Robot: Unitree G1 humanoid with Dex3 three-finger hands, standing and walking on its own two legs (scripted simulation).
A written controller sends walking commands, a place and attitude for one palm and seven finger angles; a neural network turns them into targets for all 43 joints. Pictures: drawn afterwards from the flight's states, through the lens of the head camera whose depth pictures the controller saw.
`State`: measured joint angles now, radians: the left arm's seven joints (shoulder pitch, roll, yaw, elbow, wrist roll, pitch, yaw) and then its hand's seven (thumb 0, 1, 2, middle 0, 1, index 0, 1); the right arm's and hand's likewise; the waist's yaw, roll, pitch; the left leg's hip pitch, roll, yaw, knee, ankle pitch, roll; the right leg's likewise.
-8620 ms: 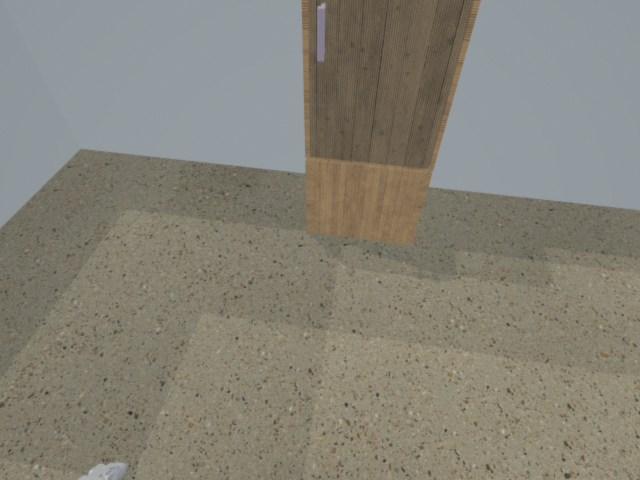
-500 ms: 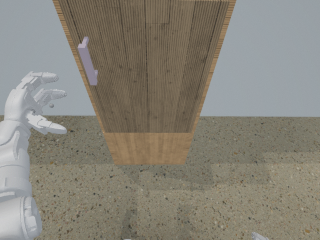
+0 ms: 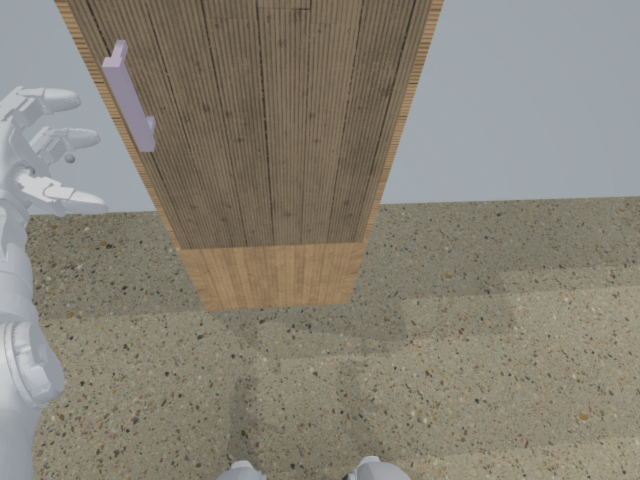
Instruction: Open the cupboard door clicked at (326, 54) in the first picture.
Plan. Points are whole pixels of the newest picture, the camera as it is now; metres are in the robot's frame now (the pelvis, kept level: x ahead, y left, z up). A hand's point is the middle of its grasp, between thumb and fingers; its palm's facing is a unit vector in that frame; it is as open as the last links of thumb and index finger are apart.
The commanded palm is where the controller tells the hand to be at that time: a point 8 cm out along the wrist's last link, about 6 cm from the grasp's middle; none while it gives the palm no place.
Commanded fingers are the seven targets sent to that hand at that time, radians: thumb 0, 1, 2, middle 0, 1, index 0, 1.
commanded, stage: move the hooked fingers beside the handle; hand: left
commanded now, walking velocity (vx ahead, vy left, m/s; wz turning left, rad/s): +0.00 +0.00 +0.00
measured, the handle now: (134, 99) +0.58 +0.22 +0.11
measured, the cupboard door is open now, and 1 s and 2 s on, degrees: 0 0 0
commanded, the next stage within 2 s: slide the fingers in behind the handle in 1.12 s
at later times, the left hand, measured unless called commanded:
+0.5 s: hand (81, 124) +0.53 +0.28 +0.11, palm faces +0.01 -1.00 +0.00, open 14.0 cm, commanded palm +0.51 +0.33 +0.11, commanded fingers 0.00 -0.50 0.30 -0.30 -1.20 -0.30 -1.20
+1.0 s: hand (72, 135) +0.51 +0.28 +0.11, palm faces +0.03 -1.00 -0.01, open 14.0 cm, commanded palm +0.50 +0.33 +0.11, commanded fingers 0.00 -0.50 0.30 -0.30 -1.20 -0.30 -1.20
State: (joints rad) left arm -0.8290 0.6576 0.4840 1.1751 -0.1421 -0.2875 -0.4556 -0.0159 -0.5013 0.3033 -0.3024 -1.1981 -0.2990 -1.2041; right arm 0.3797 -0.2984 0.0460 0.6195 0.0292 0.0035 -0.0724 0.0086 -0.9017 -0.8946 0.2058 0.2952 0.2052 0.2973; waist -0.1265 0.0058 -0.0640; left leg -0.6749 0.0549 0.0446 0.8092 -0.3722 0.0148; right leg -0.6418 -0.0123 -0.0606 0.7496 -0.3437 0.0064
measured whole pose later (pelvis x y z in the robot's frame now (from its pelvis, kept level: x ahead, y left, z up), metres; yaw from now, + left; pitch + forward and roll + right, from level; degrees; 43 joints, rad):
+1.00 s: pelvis +0.02 +0.01 -0.01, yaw +0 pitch +18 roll -4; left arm -0.94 0.73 0.48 1.23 -0.11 -0.27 -0.45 -0.02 -0.50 0.30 -0.30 -1.20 -0.30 -1.20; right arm 0.39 -0.29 0.05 0.58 0.01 0.10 -0.05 0.00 -0.90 -0.89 0.21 0.30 0.21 0.30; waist -0.16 0.01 -0.09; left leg -0.78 0.07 0.03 0.88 -0.42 0.02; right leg -0.72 0.00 -0.07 0.77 -0.37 0.02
